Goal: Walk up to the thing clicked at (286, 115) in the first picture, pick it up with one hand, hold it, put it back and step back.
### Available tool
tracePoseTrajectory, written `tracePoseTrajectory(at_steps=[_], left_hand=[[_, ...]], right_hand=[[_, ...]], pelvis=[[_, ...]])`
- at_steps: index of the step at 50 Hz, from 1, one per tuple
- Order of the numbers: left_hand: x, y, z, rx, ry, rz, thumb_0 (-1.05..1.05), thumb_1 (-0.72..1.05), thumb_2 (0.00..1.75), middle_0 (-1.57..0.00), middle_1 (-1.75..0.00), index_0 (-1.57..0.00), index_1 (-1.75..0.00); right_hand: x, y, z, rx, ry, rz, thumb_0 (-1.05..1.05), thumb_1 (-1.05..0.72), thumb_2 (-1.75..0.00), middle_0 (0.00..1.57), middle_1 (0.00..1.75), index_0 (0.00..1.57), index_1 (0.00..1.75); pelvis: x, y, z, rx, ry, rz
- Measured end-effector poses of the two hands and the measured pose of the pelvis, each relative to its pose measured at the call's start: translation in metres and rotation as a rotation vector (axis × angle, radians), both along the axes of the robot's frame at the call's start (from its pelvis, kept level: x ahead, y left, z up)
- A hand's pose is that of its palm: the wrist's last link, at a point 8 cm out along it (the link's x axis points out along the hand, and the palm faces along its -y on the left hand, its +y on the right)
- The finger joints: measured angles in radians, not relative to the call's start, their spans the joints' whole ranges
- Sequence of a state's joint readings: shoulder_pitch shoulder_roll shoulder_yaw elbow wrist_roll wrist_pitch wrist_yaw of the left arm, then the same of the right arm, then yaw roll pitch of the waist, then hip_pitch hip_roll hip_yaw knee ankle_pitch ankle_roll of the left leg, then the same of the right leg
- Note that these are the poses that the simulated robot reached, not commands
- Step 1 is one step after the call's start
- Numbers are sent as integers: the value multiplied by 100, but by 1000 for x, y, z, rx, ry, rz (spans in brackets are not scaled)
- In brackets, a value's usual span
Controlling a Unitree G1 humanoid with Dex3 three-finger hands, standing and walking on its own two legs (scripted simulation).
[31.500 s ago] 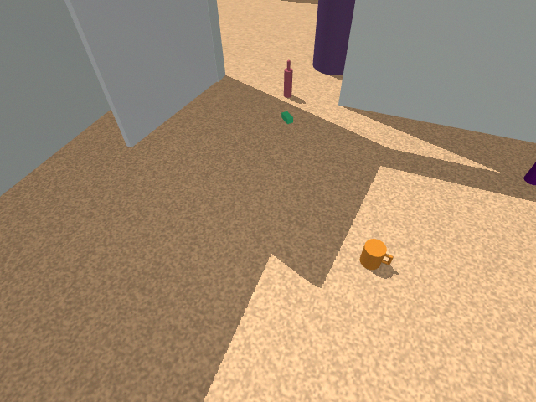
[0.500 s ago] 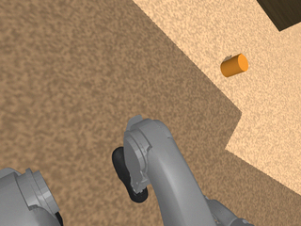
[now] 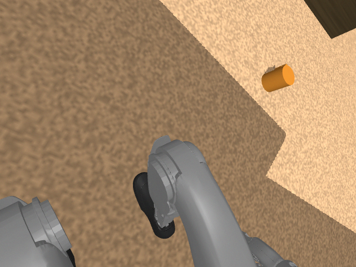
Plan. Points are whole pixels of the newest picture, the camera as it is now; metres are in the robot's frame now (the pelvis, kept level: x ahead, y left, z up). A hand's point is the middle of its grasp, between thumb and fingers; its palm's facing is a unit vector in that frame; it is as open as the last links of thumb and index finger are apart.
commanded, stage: withdraw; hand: left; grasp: from above
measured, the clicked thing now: out of the picture +0.48 +0.32 -0.29
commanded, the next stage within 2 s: home in 0.76 s
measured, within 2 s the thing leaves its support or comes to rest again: neither
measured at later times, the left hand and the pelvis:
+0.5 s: hand out of the picture +0.47 +0.34 -0.07, palm faces -0.47 -0.12 -0.87, open 12.4 cm; pelvis +0.00 -0.01 +0.05, yaw +7 degrees
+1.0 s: hand out of the picture +0.49 +0.32 -0.17, palm faces -0.35 -0.10 -0.93, open 12.1 cm; pelvis +0.00 -0.01 +0.01, yaw +6 degrees
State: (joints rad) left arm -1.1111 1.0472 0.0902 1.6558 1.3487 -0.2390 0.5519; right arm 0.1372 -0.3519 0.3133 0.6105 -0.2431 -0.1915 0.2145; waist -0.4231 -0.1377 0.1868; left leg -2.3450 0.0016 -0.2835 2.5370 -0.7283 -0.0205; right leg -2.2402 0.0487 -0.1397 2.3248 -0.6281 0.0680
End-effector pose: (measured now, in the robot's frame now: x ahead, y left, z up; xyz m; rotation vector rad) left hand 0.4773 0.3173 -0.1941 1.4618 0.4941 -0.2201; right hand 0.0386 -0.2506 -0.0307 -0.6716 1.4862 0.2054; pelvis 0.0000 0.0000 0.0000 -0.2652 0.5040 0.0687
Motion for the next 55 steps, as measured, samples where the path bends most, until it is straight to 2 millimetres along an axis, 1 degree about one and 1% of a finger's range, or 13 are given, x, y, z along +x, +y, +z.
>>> tracePoseTrajectory(at_steps=[5, 11, 18, 21, 24, 27, 31, 35, 39, 42, 45, 50, 55], left_hand=[[10, 7, 26, 22, -91, 34, 0, -23, 76, -32, -74, -33, -74], [18, 20, 83, 72, -166, 126, 0, -25, 78, -31, -75, -31, -75], [12, 27, 151, 99, -75, 178, 0, -25, 79, -32, -74, -31, -74], [6, 24, 170, 82, -4, 164, 0, -24, 78, -33, -72, -32, -73], [-1, 20, 180, 64, 46, 134, 0, -22, 77, -35, -71, -34, -73], [-8, 16, 182, 44, 68, 101, 0, -20, 77, -36, -70, -35, -71], [-17, 12, 172, 26, 75, 58, 0, -19, 75, -37, -68, -37, -70], [-23, 10, 149, 18, 79, 26, 0, -17, 74, -38, -68, -38, -69], [-24, 8, 121, 10, 68, 8, 0, -17, 73, -38, -68, -38, -68], [-20, 7, 101, 7, 47, 7, 0, -17, 74, -37, -68, -37, -69], [-10, 6, 88, 15, 0, 14, 0, -16, 76, -35, -70, -35, -70], [11, 6, 86, 38, -89, 64, 0, -15, 79, -32, -71, -32, -71], [19, 9, 105, 38, -123, 148, 0, -4, 85, -29, -65, -28, -67]], right_hand=[[5, 0, 0, 19, -6, -25, 0, -91, -90, 20, 30, 21, 30], [23, -4, -8, 71, -56, -84, 0, -90, -90, 20, 30, 21, 30], [50, -9, -14, 115, -130, -153, 0, -90, -90, 20, 30, 20, 30], [56, -12, -11, 113, -149, -160, 0, -91, -90, 20, 30, 20, 30], [58, -16, -6, 92, -163, -158, 0, -90, -90, 20, 30, 20, 30], [54, -23, -1, 57, -162, -149, 0, -90, -90, 20, 30, 20, 30], [45, -33, 2, 3, -141, -138, 0, -90, -90, 20, 30, 20, 30], [33, -39, -1, -41, -117, -130, 0, -90, -90, 20, 30, 20, 30], [21, -39, -6, -67, -92, -124, 0, -90, -90, 20, 30, 20, 30], [12, -35, -12, -75, -74, -124, 0, -90, -90, 20, 30, 20, 30], [5, -29, -17, -71, -54, -130, 0, -90, -90, 20, 30, 20, 30], [-2, -18, -24, -40, -36, -164, 0, -89, -90, 20, 30, 21, 30], [2, -8, -28, 18, -33, -220, 0, -89, -90, 20, 30, 21, 30]], pelvis=[[4, -1, 3, 5, 34, 4], [9, -3, 12, 25, 95, 15], [6, -5, 33, 63, 116, 44], [2, -7, 43, 76, 111, 57], [-3, -9, 50, 86, 102, 67], [-7, -12, 53, 93, 94, 72], [-11, -15, 51, 98, 85, 74], [-13, -16, 42, 98, 77, 70], [-13, -15, 29, 93, 68, 64], [-11, -14, 20, 88, 62, 59], [-8, -12, 12, 83, 68, 54], [-2, -10, 6, 77, 94, 48], [6, -9, 13, 77, 131, 44]])
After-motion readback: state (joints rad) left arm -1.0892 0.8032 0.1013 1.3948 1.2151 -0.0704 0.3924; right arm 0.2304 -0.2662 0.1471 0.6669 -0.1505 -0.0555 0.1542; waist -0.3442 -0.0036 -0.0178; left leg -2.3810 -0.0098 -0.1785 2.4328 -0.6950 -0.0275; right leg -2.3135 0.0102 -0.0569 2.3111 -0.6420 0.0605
